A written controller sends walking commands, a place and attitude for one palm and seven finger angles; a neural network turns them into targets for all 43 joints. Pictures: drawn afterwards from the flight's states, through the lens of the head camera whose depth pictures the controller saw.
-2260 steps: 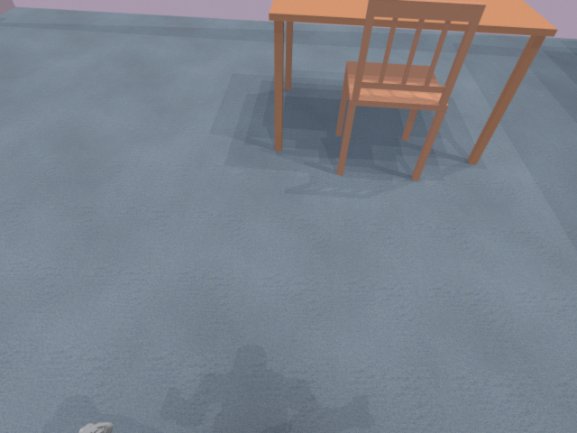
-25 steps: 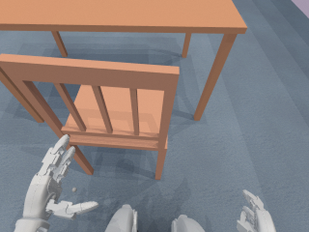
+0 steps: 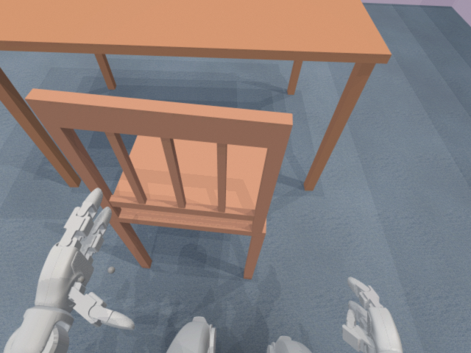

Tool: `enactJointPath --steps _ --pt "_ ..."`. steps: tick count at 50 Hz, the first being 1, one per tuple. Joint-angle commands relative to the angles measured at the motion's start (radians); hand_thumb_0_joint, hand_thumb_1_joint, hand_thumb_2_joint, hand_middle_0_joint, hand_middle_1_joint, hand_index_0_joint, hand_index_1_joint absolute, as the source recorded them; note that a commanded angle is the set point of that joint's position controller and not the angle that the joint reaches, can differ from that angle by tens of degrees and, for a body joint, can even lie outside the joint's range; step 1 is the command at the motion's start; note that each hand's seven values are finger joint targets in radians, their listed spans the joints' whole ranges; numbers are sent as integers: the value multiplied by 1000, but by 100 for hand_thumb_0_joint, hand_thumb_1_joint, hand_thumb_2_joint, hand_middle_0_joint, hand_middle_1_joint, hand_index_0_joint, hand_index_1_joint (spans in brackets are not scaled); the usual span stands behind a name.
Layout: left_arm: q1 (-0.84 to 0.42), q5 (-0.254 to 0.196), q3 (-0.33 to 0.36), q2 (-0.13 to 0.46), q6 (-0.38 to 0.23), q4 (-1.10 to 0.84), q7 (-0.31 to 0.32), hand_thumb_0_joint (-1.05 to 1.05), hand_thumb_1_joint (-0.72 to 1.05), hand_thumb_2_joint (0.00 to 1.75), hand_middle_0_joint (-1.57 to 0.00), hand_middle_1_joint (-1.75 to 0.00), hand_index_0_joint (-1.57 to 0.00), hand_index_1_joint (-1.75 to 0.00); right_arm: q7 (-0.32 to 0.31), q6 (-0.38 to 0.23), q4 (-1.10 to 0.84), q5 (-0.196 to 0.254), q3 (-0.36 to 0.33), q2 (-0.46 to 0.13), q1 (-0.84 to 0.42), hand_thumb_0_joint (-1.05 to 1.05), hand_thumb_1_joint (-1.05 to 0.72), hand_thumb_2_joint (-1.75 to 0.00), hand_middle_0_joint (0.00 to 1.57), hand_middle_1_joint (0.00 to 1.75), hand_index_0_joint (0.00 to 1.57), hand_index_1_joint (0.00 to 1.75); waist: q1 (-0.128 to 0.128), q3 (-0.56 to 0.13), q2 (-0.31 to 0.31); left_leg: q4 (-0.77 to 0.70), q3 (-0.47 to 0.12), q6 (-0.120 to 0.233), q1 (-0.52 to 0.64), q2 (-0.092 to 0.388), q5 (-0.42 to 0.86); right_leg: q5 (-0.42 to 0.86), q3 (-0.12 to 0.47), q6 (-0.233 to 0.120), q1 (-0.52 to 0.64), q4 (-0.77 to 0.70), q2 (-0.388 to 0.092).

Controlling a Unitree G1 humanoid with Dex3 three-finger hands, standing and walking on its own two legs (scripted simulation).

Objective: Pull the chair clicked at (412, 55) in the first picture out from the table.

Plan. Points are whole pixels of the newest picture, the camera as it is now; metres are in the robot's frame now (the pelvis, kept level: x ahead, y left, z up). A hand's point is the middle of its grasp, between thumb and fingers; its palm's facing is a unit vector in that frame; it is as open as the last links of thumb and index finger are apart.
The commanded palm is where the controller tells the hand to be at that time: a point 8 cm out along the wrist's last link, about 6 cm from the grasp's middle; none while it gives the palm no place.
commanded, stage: raise the hand toward the chair's back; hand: left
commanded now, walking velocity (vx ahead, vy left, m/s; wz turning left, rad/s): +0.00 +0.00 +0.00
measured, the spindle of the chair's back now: (175, 175) +0.46 +0.15 -0.03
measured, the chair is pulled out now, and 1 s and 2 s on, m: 0.22 0.22 0.22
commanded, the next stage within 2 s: aim the fingers beside a spindle in 0.56 s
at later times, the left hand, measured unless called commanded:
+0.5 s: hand (110, 263) +0.24 +0.20 +0.04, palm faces -0.04 -1.00 -0.06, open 16.9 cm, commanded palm +0.22 +0.26 +0.05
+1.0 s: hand (128, 257) +0.26 +0.18 +0.03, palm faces -0.05 -1.00 -0.04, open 16.9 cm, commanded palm +0.24 +0.24 +0.03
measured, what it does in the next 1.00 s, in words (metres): stands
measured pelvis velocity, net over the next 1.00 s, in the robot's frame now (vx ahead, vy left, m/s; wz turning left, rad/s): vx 0.00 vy -0.01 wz -0.01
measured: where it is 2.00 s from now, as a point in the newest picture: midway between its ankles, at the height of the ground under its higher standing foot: outside the picture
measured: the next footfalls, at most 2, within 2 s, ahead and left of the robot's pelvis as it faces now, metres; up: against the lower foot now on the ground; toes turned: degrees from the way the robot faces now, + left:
none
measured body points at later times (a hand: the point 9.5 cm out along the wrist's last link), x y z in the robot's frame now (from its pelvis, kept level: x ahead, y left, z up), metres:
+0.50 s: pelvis +0.00 +0.00 +0.00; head +0.07 +0.02 +0.45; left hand +0.24 +0.26 +0.05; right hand +0.17 -0.25 -0.07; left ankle +0.05 +0.08 -0.66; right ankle -0.01 -0.11 -0.66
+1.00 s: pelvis +0.00 -0.01 +0.00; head +0.08 +0.00 +0.44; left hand +0.25 +0.24 +0.04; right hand +0.18 -0.26 -0.08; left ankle +0.05 +0.08 -0.66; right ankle +0.00 -0.11 -0.66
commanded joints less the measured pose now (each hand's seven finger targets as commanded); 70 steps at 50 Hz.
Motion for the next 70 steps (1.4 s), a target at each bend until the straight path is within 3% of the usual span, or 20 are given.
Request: enactJointPath --steps 1,9,10,12,15,19,25,27,30,36,45,48,50,52,55,58,62,67,70 --pt "-80 -23 93 147 -60 -181 -5 0 -50 30 -6 -8 -6 -8 -16 -54 -134 7 -77 -169 -16 0 -90 -90 20 30 20 30 -15 -232 24 -206 -97 -37 308 19 234 186 42 -8 27 -154 7" --pt "-73 -30 94 145 -65 -167 -9 0 -50 30 -6 -8 -6 -8 -5 -61 -131 9 -82 -173 -9 0 -90 -90 20 30 20 30 -7 -227 49 -226 -99 -44 327 19 251 186 38 -9 33 -164 3" --pt "-65 -22 108 164 -63 -150 -2 0 -50 30 -6 -8 -6 -8 -5 -60 -126 8 -83 -174 -11 0 -90 -90 20 30 20 30 -8 -221 29 -223 -96 -41 314 21 249 186 40 -9 37 -164 6" --pt "-71 -22 89 142 -68 -155 0 0 -50 30 -6 -8 -6 -8 -3 -57 -131 10 -83 -174 -8 0 -90 -90 20 30 20 30 -13 -202 41 -230 -100 -44 314 22 230 170 36 -9 21 -163 5" --pt "-71 -17 111 169 -78 -159 11 0 -50 30 -6 -8 -6 -8 -3 -57 -129 8 -85 -176 -10 0 -90 -90 20 30 20 30 -8 -204 42 -229 -97 -41 309 22 222 165 40 -11 25 -163 6" --pt "-88 -20 91 152 -89 -180 12 0 -50 30 -6 -8 -6 -8 -1 -59 -135 8 -82 -175 -10 0 -90 -90 20 30 20 30 -14 -209 70 -235 -104 -45 320 23 182 137 40 -9 1 -161 3" --pt "-79 -18 100 159 -81 -156 9 0 -50 30 -6 -8 -6 -8 -5 -58 -131 8 -81 -175 -12 0 -90 -90 20 30 20 30 -15 -205 31 -229 -102 -40 305 21 194 151 42 -8 16 -163 6" --pt "-89 -22 90 151 -75 -166 3 0 -50 30 -6 -8 -6 -8 -5 -58 -135 8 -78 -174 -11 0 -90 -90 20 30 20 30 -17 -215 51 -226 -100 -40 307 19 188 150 43 -7 14 -163 3" --pt "-89 -20 99 161 -72 -157 1 0 -50 30 -6 -8 -6 -8 -8 -59 -130 8 -78 -175 -9 0 -90 -90 20 30 20 30 -19 -219 18 -214 -95 -36 298 18 208 169 47 -6 27 -165 6" --pt "-125 -18 50 119 -75 -156 -5 0 -50 30 -6 -8 -6 -8 -9 -64 -127 7 -74 -171 -9 0 -90 -90 20 30 20 30 -33 -209 30 -194 -90 -33 292 16 205 173 50 -4 3 -159 3" --pt "-133 -7 91 156 -87 -130 15 0 -50 30 -6 -8 -6 -8 -7 -51 -120 3 -80 -169 -15 0 -90 -90 20 30 20 30 -17 -240 15 -160 -68 -30 244 11 235 221 66 -6 31 -135 1" --pt "-109 -18 91 143 -95 -135 15 0 -50 30 -6 -8 -6 -8 -3 -46 -125 3 -81 -163 -16 0 -90 -90 20 30 20 30 -8 -259 21 -156 -62 -31 243 8 254 245 68 -6 51 -132 0" --pt "-129 -13 94 153 -99 -119 15 0 -50 30 -6 -8 -6 -8 -4 -42 -116 3 -82 -165 -18 0 -90 -90 20 30 20 30 -18 -247 11 -144 -60 -27 222 10 241 236 74 -5 38 -131 1" --pt "-153 -17 61 125 -105 -122 7 0 -50 30 -6 -8 -6 -8 -2 -44 -116 3 -81 -166 -15 0 -90 -90 20 30 20 30 -26 -247 36 -138 -62 -29 226 10 230 225 75 -4 15 -127 -1" --pt "-176 -15 65 134 -108 -90 7 0 -50 30 -6 -8 -6 -8 -6 -43 -106 2 -82 -171 -12 0 -90 -90 20 30 20 30 -36 -238 -4 -124 -63 -25 197 12 214 214 79 -2 4 -121 2" --pt "-201 -16 43 115 -113 -104 5 0 -50 30 -6 -8 -6 -8 -4 -45 -109 0 -82 -171 -8 0 -90 -90 20 30 20 30 -30 -279 22 -117 -63 -25 214 10 224 221 82 -2 2 -110 -2" --pt "-216 -3 48 124 -114 -97 24 0 -50 30 -6 -8 -6 -8 1 -39 -106 -2 -81 -171 -8 0 -90 -90 20 30 20 30 -24 -280 37 -117 -66 -29 215 13 244 233 75 -6 -10 -95 -1" --pt "-210 7 37 107 -109 -69 46 0 -50 30 -6 -8 -6 -8 7 -25 -110 -5 -83 -169 -9 0 -90 -90 20 30 20 30 -22 -299 4 -102 -58 -27 188 11 241 245 82 -3 -1 -85 -2" --pt "-244 15 55 127 -113 -43 57 0 -50 30 -6 -8 -6 -8 7 -14 -105 -6 -82 -174 -8 0 -90 -90 20 30 20 30 -28 -277 -20 -93 -59 -26 152 13 214 225 87 -3 -8 -82 0"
